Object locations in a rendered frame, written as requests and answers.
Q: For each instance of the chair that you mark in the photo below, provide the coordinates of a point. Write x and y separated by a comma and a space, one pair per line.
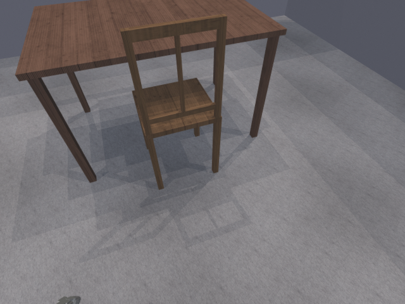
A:
183, 105

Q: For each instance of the table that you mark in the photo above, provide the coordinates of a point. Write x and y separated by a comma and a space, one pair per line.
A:
70, 37

